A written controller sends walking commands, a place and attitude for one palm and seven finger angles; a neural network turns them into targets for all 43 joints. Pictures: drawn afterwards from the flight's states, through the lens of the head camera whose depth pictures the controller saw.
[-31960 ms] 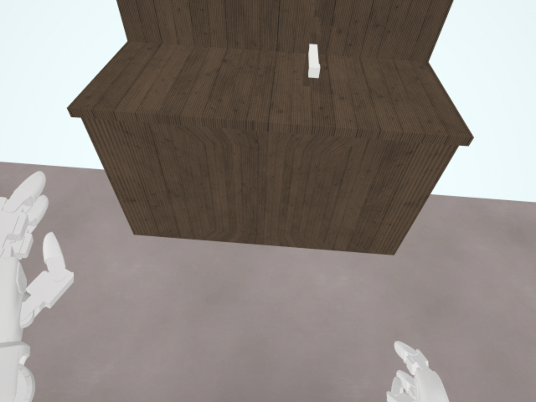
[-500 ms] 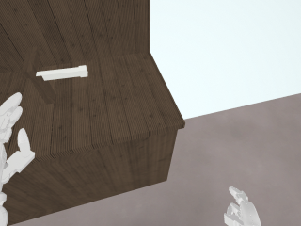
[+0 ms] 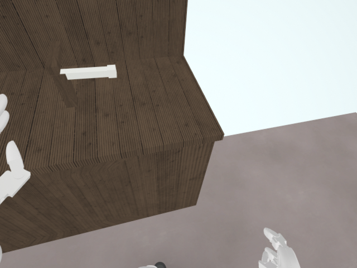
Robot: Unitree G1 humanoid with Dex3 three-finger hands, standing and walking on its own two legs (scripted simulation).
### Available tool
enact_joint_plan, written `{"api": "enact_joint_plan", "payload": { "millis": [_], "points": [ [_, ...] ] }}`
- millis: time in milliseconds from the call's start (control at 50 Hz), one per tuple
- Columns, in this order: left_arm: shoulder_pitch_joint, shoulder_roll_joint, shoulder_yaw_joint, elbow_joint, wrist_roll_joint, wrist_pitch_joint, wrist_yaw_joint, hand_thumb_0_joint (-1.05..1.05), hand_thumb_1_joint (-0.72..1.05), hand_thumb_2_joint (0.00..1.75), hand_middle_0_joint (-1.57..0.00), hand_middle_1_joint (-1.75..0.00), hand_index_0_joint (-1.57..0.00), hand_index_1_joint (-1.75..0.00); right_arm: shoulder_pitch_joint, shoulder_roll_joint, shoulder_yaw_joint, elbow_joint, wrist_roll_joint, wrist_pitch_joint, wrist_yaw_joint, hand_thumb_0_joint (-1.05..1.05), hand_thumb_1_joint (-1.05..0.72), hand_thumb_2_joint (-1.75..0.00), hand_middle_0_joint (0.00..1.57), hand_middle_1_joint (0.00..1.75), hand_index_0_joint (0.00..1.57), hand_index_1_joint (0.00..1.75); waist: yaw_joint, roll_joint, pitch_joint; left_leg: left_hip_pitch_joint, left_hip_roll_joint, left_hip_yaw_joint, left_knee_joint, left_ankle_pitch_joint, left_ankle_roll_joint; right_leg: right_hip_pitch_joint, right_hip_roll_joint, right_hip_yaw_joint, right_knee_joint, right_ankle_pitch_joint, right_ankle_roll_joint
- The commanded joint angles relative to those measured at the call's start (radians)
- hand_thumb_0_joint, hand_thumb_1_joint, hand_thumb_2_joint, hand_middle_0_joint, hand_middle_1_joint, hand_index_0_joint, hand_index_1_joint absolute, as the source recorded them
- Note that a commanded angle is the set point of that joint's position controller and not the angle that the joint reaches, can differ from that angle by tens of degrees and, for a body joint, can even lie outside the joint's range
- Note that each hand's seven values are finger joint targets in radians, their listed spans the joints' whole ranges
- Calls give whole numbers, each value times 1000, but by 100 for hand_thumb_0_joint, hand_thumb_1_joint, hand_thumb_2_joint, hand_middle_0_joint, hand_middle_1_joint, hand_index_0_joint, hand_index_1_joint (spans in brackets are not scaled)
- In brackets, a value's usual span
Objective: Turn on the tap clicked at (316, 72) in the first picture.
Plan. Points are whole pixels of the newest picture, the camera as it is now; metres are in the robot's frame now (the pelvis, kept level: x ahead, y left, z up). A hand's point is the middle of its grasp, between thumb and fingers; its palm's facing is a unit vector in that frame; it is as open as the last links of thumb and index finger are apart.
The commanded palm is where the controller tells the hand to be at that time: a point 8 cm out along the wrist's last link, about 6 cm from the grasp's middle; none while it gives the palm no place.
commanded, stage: step back with the hand held close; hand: left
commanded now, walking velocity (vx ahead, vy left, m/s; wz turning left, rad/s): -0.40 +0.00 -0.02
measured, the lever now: (111, 71) +0.63 +0.26 +0.08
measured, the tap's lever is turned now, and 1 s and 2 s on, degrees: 86 86 86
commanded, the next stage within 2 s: stop stepping back and stand still in 0.32 s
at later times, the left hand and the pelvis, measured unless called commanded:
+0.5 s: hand (40, 226) +0.15 +0.21 +0.16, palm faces +0.22 -0.89 -0.40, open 7.4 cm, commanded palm +0.09 +0.26 +0.18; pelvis -0.09 +0.00 +0.01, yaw -4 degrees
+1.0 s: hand out of the picture +0.04 +0.21 +0.17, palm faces +0.37 -0.85 -0.37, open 7.4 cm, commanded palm -0.02 +0.26 +0.18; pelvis -0.17 -0.02 +0.00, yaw +1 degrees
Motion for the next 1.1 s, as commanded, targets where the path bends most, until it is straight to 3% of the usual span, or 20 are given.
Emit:
{"api": "enact_joint_plan", "payload": {
  "millis": [0, 80, 120, 160, 240, 260, 280, 300, 320, 400, 520, 600, 640, 660, 740, 900, 960, 980, 1020, 1080],
  "points": [
    [-25, 59, -1, -112, -18, -35, 1, 0, 90, 90, -20, -30, -20, -30, -94, -128, -34, -115, 4, -68, -6, 0, -90, -90, 20, 30, 20, 30, 2, 168, -163, 247, 197, -230, -287, -367, -21, 4, -4, 6, -301, -39, -24],
    [-160, 107, -24, -157, -5, -53, -11, 0, 90, 90, -20, -30, -20, -30, -82, -114, -37, -84, 2, -49, -6, 0, -90, -90, 20, 30, 20, 30, -8, 31, -240, 400, 123, -84, 32, -52, -90, 19, -146, 96, -663, 283, -90],
    [-225, 206, 27, -227, -5, -76, -2, 0, 90, 90, -20, -30, -20, -30, -125, -91, -27, -86, 8, -46, -16, 0, -90, -90, 20, 30, 20, 30, -9, -191, -223, 300, 7, -15, 359, -280, -105, -61, -363, 227, -631, 667, -159],
    [-176, 183, 20, -187, -3, -78, -18, 0, 90, 90, -20, -30, -20, -30, -155, -114, -51, -131, 30, -64, -20, 0, -90, -90, 20, 30, 20, 30, 13, -346, -125, 56, -45, -30, 518, -388, -89, 38, -347, 142, -518, 875, -160],
    [-88, 189, 84, -165, -15, -58, -29, 0, 90, 90, -20, -30, -20, -30, -175, -93, -2, -141, 29, -19, -38, 0, -90, -90, 20, 30, 20, 30, -23, -30, -143, 80, -60, 34, 68, -72, -70, 246, -250, 43, -224, 1221, -76],
    [-63, 185, 85, -187, -28, -58, -26, 0, 90, 90, -20, -30, -20, -30, -156, -119, -9, -140, 32, -15, -38, 0, -90, -90, 20, 30, 20, 30, -29, 81, -210, 291, 20, -29, -40, 449, -43, 147, -163, -17, -107, 1010, -14],
    [-42, 182, 82, -231, -29, -56, -24, 0, 90, 90, -20, -30, -20, -30, -127, -143, -25, -146, 22, -21, -21, 0, -90, -90, 20, 30, 20, 30, -9, 250, -260, 538, 192, -215, -18, 945, 17, -114, -56, 8, 10, 269, 7],
    [-25, 160, 62, -200, -24, -51, -25, 0, 90, 90, -20, -30, -20, -30, -101, -133, -39, -133, 20, -32, 2, 0, -90, -90, 20, 30, 20, 30, 1, 239, -278, 556, 274, -264, -17, 1006, 27, -163, -29, 93, 80, -123, -16],
    [-1, 119, 29, -148, -29, -52, -30, 0, 90, 90, -20, -30, -20, -30, -80, -135, -46, -121, 29, -41, 17, 0, -90, -90, 20, 30, 20, 30, -10, 141, -237, 524, 286, -252, -53, 858, 23, -175, -19, 107, 109, -172, -22],
    [34, 126, 34, -244, -33, 3, -16, 0, 90, 90, -20, -30, -20, -30, -72, -138, -54, -136, 15, -57, 8, 0, -90, -90, 20, 30, 20, 30, -14, 158, -205, 397, 230, -230, -142, 567, 10, -115, -42, 51, -24, 11, 11],
    [47, 172, 81, -261, -13, 22, 22, 0, 90, 90, -20, -30, -20, -30, -105, -153, -45, -171, 20, -76, -27, 0, -90, -90, 20, 30, 20, 30, -23, 218, -88, 19, 172, -213, -374, -610, 20, 131, -24, -43, -135, 54, 6],
    [-52, 119, 18, -101, 15, 25, 23, 0, 90, 90, -20, -30, -20, -30, -84, -139, -48, -120, 14, -75, -37, 0, -90, -90, 20, 30, 20, 30, -9, 63, -60, -10, 42, -86, -143, -579, -41, 269, -61, -17, -525, 80, -41],
    [-163, 129, -14, -93, 14, 23, 9, 0, 90, 90, -20, -30, -20, -30, -101, -139, -54, -107, 8, -69, -37, 0, -90, -90, 20, 30, 20, 30, -24, -222, -2, 110, -39, -80, 356, -369, -70, -98, -367, 429, -773, -159, -177],
    [-254, 146, -9, -105, 14, 16, 10, 0, 90, 90, -20, -30, -20, -30, -110, -139, -47, -84, 3, -65, -34, 0, -90, -90, 20, 30, 20, 30, -32, -221, 27, 79, -12, -86, 505, -323, -74, -152, -435, 456, -785, -111, -207],
    [-268, 105, -40, 27, 16, 15, 0, 0, 90, 90, -20, -30, -20, -30, -87, -137, -50, -71, 20, -66, -37, 0, -90, -90, 20, 30, 20, 30, -47, -188, -26, 25, 1, -31, 469, -272, -65, -45, -326, 242, -686, -127, -115],
    [-79, 154, 56, -118, -1, -8, 32, 0, 90, 90, -20, -30, -20, -30, -79, -126, -46, -125, 9, -50, -45, 0, -90, -90, 20, 30, 20, 30, -29, -156, -71, 216, -29, 71, 20, -430, -12, 15, -288, 211, -606, -277, -108],
    [-100, 137, 64, -170, -5, -24, 37, 0, 90, 90, -20, -30, -20, -30, -67, -167, -51, -145, 11, -59, -43, 0, -90, -90, 20, 30, 20, 30, -45, 240, -48, 323, 245, -365, -228, -500, 107, -145, -60, -42, -99, 11, -19],
    [-114, 162, 79, -174, 9, -17, 34, 0, 90, 90, -20, -30, -20, -30, -66, -149, -56, -142, 18, -68, -40, 0, -90, -90, 20, 30, 20, 30, -47, 222, -48, 331, 286, -380, -235, -418, 133, -227, -55, -48, 49, -28, 1],
    [-122, 170, 92, -162, 8, -24, 23, 0, 90, 90, -20, -30, -20, -30, -56, -150, -65, -115, 25, -85, -30, 0, -90, -90, 20, 30, 20, 30, -37, 218, -29, 243, 275, -350, -259, -568, 137, -252, -85, 0, 140, 4, 2],
    [-105, 90, 19, -72, 8, -1, 16, 0, 90, 90, -20, -30, -20, -30, -77, -140, -44, -103, 26, -112, -23, 0, -90, -90, 20, 30, 20, 30, -22, 168, 46, 141, 203, -168, -166, -394, 83, -64, -107, -41, -163, 50, -1]
  ]
}}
